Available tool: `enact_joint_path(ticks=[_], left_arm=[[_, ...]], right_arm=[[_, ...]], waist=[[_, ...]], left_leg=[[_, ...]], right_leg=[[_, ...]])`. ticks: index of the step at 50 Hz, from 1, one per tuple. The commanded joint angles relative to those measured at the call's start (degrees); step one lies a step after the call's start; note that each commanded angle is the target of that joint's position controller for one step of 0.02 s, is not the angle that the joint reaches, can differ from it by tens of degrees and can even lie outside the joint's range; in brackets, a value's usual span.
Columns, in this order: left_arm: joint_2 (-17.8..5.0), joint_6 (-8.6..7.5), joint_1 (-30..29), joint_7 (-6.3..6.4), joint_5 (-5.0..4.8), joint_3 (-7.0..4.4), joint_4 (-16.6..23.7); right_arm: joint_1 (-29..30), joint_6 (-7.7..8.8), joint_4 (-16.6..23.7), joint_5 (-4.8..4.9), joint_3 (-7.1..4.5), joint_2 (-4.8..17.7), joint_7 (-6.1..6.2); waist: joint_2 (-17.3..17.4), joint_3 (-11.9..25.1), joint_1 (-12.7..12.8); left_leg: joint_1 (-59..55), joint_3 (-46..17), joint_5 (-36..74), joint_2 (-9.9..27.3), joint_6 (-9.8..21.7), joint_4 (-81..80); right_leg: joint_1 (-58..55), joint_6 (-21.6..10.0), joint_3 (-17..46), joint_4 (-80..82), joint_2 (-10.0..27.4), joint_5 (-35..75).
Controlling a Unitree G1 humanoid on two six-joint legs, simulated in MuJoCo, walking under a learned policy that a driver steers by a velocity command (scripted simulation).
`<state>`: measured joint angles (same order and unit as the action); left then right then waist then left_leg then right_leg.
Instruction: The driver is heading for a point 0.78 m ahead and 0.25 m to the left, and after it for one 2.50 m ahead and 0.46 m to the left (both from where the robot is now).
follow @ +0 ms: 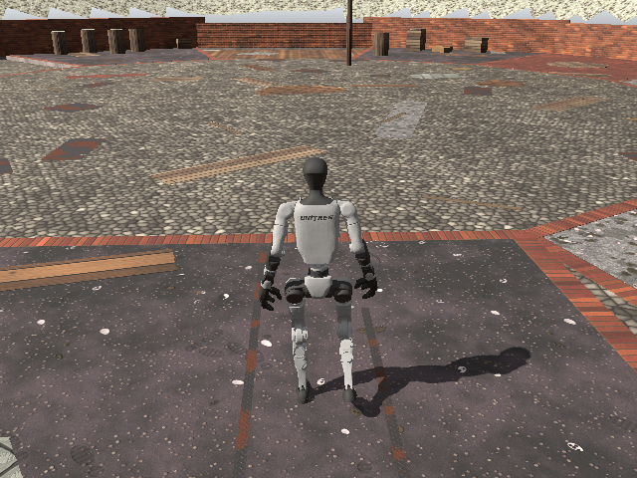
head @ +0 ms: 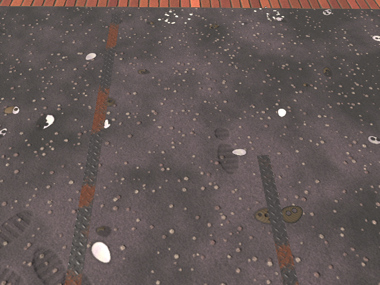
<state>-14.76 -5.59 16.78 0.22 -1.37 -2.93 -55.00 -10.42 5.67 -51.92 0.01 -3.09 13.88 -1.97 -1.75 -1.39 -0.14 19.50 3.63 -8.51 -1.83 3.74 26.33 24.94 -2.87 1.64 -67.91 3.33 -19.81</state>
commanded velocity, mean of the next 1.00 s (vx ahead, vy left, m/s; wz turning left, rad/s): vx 0.50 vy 0.00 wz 0.26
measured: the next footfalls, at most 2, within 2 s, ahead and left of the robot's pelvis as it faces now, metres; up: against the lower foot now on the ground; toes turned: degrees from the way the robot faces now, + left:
right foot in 0.42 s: +0.41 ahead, -0.15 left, +0.00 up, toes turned -1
left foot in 0.98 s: +0.66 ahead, +0.14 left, +0.00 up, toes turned +21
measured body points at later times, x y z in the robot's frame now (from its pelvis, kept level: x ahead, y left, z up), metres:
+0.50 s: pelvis +0.28 -0.05 -0.01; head +0.31 -0.06 +0.44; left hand +0.46 +0.20 -0.11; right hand +0.26 -0.32 -0.16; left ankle +0.10 +0.08 -0.66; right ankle +0.37 -0.15 -0.74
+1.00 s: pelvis +0.54 +0.01 -0.02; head +0.57 +0.03 +0.43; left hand +0.46 +0.28 -0.17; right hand +0.79 -0.17 -0.12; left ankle +0.62 +0.12 -0.74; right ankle +0.38 -0.15 -0.72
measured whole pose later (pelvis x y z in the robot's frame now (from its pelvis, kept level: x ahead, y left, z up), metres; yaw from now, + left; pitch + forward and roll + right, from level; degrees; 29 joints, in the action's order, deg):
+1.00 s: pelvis +0.54 +0.01 -0.02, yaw +18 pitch +1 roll -2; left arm -14.8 -2.9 18.2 1.6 -0.8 -4.8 -55.7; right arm -2.9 2.0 -44.9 1.6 -4.7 13.7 -2.9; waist 0.7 -2.6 1.4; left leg 29.4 4.5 -7.0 0.6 7.4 35.8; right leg -3.3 2.8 -17.6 -31.8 5.9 -26.5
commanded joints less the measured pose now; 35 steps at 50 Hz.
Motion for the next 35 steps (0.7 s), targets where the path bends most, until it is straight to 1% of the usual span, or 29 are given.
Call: enact_joint_path(ticks=[1,2,4,6,10,12,15,17,18,19,20,21,22,23,24,25,26,27,28,29,30,32,35], left_arm=[[-3.0,0.58,2.8,0.6,0.37,-1.35,2.74],[-2.7,1.0,2.44,0.71,0.47,-1.41,2.97],[-3.31,1.31,-1.64,0.9,0.88,-1.73,4.49],[-3.16,1.18,-5.95,0.8,1.17,-1.82,5.9],[-1.74,0.67,-13.58,-0.04,0.85,-1.24,7.95],[-1.55,0.51,-17.13,-0.55,0.57,-0.91,8.99],[-1.7,0.06,-21.46,-1.61,0.22,-0.54,10.85],[-2.3,-0.36,-22.3,-2.33,0.1,-0.53,11.8],[-2.99,-0.58,-21.53,-2.52,0.12,-0.76,11.9],[-4.14,-0.81,-18.79,-2.51,0.17,-1.28,11.43],[-5.8,-1.03,-12.73,-2.31,0.34,-2.24,9.8],[-9.05,-1.16,-2.17,-1.79,0.63,-3.77,6.74],[-14.16,-0.98,8.6,-0.97,1.5,-4.94,5.11],[-15.24,-0.81,9.22,-1.44,1.84,-4.82,4.26],[-9.16,-0.9,7.18,-1.35,1.45,-3.35,4.98],[-6.72,-1.05,2.22,-1.11,1.22,-2.55,5.81],[-5.34,-1.18,-2.15,-1.21,1.37,-1.98,6.35],[-3.84,-1.32,-4.69,-1.36,1.6,-1.65,6.29],[-2.95,-1.47,-5.76,-1.38,2.17,-1.41,5.91],[-2.65,-1.59,-5.8,-1.35,2.28,-1.47,5.41],[-3.09,-1.74,-5.48,-1.18,2.25,-1.64,4.86],[-4.61,-1.87,-4.84,-0.58,2.42,-2.13,4.15],[-5.64,-1.49,-3.46,0.38,2.61,-2.49,3.34]], right_arm=[[-1.09,0.96,1.44,-0.47,-0.7,4.55,-0.19],[-2.17,1.1,0.78,-0.42,-0.9,5.45,0.04],[-4.26,1.14,-0.18,-0.4,-1.27,7.15,0.8],[-6.42,0.76,-0.99,-0.22,-1.25,7.42,1.53],[-9.73,0.26,-2.2,0.33,-1.12,7.89,2.2],[-11.87,0.01,-3.2,0.59,-1.19,8.21,2.3],[-14.53,-0.84,-4.77,0.75,-1.44,8.48,2.44],[-14.64,-1.38,-5.31,0.93,-1.8,8.99,2.69],[-14.47,-1.61,-5.4,1.06,-1.94,9.14,2.76],[-13.48,-1.81,-5.21,1.13,-2.08,9.63,2.78],[-11.76,-2.04,-4.76,1.23,-2.09,9.83,2.75],[-10.67,-2.08,-3.98,0.9,-1.49,8.41,2.64],[-11.21,-1.85,-2.19,-0.42,-0.41,5.85,2.55],[-18.91,-0.6,-2.76,1.04,1.34,-1.32,2.1],[-14.63,0.19,-3.4,2.6,-0.48,6.36,2.1],[-9.68,0.48,-1.78,3.21,-1.21,8.4,2.18],[-7.54,0.24,-1.58,2.9,-1.31,7.48,2.63],[-6.85,-0.36,-1.63,2.21,-1.76,6.6,2.9],[-8.43,-1.22,-1.89,2.2,-1.9,5.24,2.77],[-9.28,-1.97,-2.05,2.33,-1.89,3.78,2.67],[-9.26,-2.62,-1.83,2.37,-1.93,2.94,2.66],[-6.81,-3.47,-0.42,2.05,-2.23,2.94,2.77],[-2.66,-3.53,1.52,1.49,-2.47,3.07,2.32]], waist=[[6.79,3.32,1.27],[6.36,2.48,1.55],[5.07,0.78,1.06],[4.52,0.04,0.0],[4.94,-1.39,-2.34],[4.8,-2.46,-3.62],[4.79,-3.97,-4.84],[5.4,-4.0,-4.16],[5.75,-3.45,-3.32],[6.52,-1.87,-1.41],[6.87,1.58,2.21],[5.75,8.34,6.72],[-2.9,18.3,9.31],[-17.49,25.15,5.03],[-9.4,19.97,6.74],[-6.73,11.99,5.83],[-2.07,8.15,3.81],[-1.8,4.88,2.3],[-3.36,3.96,0.59],[-3.69,3.29,-0.08],[-3.34,2.3,-0.56],[-2.2,0.49,-0.86],[-1.41,-1.0,-0.29]], left_leg=[[-7.85,-16.1,4.24,14.3,9.28,-17.3],[-7.05,-14.56,6.14,14.11,9.75,-18.27],[-8.12,-12.89,9.45,14.26,10.16,-19.43],[-10.51,-11.49,11.4,14.03,9.56,-19.72],[-12.7,-7.91,10.43,12.42,7.64,-20.2],[-15.32,-7.64,9.4,13.03,7.56,-19.88],[-21.32,-7.94,10.65,15.33,7.65,-17.38],[-24.43,-8.38,13.94,16.98,7.08,-14.84],[-24.67,-9.06,16.94,17.31,6.63,-13.11],[-24.31,-9.29,23.59,17.04,6.09,-10.19],[-22.8,-8.36,32.25,15.33,5.16,-3.87],[-16.44,-6.43,32.5,11.87,3.45,7.85],[-2.95,-3.44,11.34,6.73,1.17,27.6],[16.47,-7.15,-24.84,-1.96,-1.09,43.72],[21.35,-12.77,-23.9,1.58,-0.49,49.5],[23.56,-11.19,-18.17,4.33,0.11,49.45],[20.69,-10.16,-13.06,7.08,-0.15,47.17],[18.46,-10.03,-9.97,8.59,-0.31,44.18],[15.2,-10.35,-7.76,9.83,-0.25,42.68],[13.87,-10.01,-6.84,10.11,-0.28,41.82],[14.26,-9.78,-6.01,10.3,-0.39,41.16],[17.83,-10.27,-2.15,10.45,-0.87,38.84],[22.01,-10.73,5.3,9.94,-1.75,31.21]], right_leg=[[8.16,-0.16,2.13,1.49,5.44,5.46],[8.83,0.27,1.85,3.05,5.66,6.92],[13.14,1.37,1.74,8.29,6.03,11.79],[16.41,2.15,1.53,14.66,5.9,17.46],[14.89,2.24,-0.44,27.73,3.84,26.36],[14.85,2.2,-1.17,31.76,2.94,26.8],[16.64,1.45,-1.38,35.75,2.12,23.47],[15.91,0.16,-1.45,37.62,1.58,19.58],[13.02,-0.5,-1.62,38.66,0.91,17.57],[7.79,-1.23,-2.4,39.5,-0.52,15.75],[-1.46,-2.29,-3.95,40.94,-2.54,15.88],[-17.36,-4.19,-2.78,39.78,-1.49,17.83],[-35.96,-7.71,11.74,38.71,11.64,17.92],[-50.27,-15.43,37.05,47.16,22.46,8.09],[-45.3,-12.63,34.79,49.58,20.14,3.27],[-37.06,-9.72,25.11,50.66,18.44,5.78],[-28.67,-8.3,18.7,52.75,16.28,10.23],[-22.68,-7.41,13.29,55.01,14.15,12.67],[-19.02,-6.72,9.33,56.86,12.77,13.78],[-17.12,-6.82,6.76,58.25,12.07,15.02],[-15.93,-7.1,4.19,59.17,11.85,17.26],[-15.59,-7.45,0.51,60.42,12.05,20.42],[-17.72,-7.18,-4.02,61.21,11.84,22.68]])
Velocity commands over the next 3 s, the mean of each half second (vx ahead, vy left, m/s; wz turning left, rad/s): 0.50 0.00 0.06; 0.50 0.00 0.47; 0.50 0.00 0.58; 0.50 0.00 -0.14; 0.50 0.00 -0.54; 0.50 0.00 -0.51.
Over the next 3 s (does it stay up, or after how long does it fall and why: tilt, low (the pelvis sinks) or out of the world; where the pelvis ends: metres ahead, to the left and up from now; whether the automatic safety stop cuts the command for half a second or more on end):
stays up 1.54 0.40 -0.01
